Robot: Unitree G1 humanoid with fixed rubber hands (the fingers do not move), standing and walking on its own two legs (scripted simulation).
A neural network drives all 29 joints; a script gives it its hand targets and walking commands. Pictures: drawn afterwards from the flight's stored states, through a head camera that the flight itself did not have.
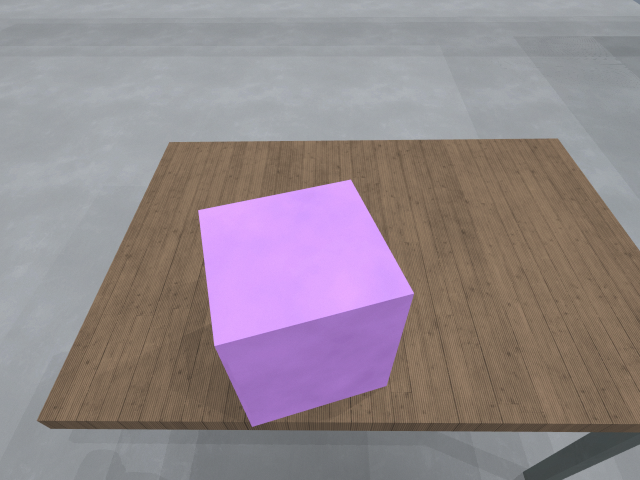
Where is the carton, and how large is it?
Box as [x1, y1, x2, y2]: [198, 180, 413, 426]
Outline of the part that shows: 350,180 198,210 214,345 252,426 386,385 413,292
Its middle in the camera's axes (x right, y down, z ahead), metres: -0.02 +0.09 +0.54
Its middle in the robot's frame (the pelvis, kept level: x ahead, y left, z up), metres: +0.37 +0.05 +0.01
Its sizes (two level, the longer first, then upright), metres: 0.210 0.200 0.250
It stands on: a table, 0.66 m high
